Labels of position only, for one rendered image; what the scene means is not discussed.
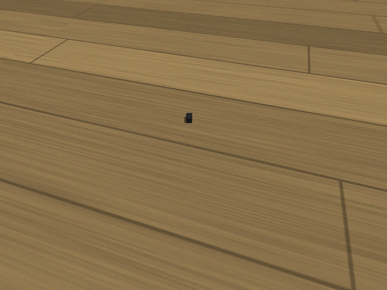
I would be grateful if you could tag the small box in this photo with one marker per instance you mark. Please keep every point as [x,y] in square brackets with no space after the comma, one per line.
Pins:
[188,117]

